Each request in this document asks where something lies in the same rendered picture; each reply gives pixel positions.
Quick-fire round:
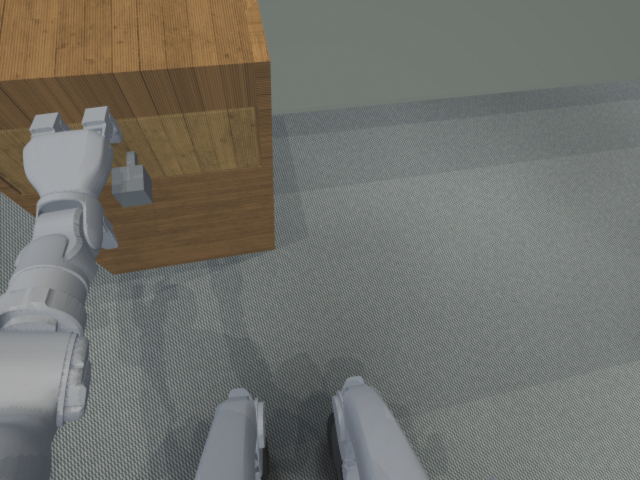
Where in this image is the drawer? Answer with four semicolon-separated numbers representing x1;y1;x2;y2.
0;107;259;193

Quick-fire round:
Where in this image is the robot left upper arm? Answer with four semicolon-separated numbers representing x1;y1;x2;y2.
0;331;92;480

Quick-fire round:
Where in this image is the left robot hand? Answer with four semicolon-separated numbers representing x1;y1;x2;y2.
23;106;123;249

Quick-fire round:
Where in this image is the robot left forearm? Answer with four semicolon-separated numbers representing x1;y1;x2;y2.
0;191;103;337

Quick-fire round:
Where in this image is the robot right shin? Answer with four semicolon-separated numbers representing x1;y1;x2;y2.
337;376;381;480

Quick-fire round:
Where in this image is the cabinet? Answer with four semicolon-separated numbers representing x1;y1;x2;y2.
0;0;275;275

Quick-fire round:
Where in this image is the handle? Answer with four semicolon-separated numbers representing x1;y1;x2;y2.
112;151;153;207

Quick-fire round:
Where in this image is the robot left thigh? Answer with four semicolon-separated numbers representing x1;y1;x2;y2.
194;396;266;480

